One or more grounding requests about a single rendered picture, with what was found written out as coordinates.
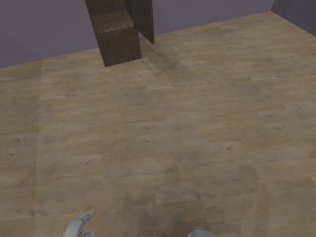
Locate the cupboard door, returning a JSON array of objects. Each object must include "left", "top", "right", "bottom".
[{"left": 130, "top": 0, "right": 155, "bottom": 44}]

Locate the robot left hand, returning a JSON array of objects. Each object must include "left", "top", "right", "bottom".
[{"left": 62, "top": 210, "right": 98, "bottom": 237}]

